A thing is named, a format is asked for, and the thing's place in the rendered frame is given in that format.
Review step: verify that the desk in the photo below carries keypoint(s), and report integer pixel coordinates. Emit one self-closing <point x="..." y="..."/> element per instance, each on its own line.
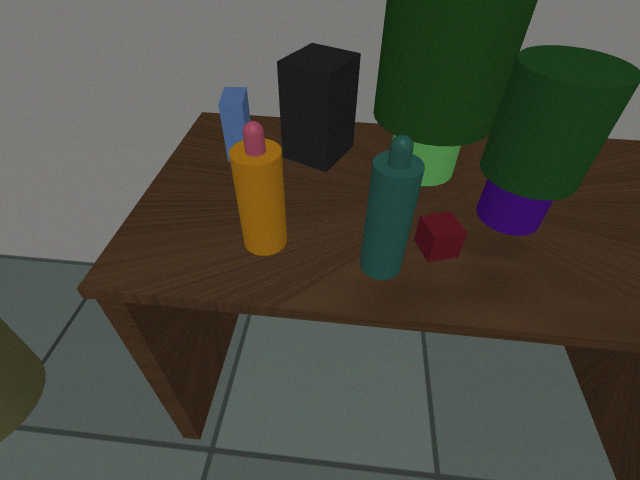
<point x="176" y="275"/>

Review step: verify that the potted plant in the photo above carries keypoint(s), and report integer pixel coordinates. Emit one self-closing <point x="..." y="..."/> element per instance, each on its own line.
<point x="443" y="70"/>
<point x="559" y="107"/>

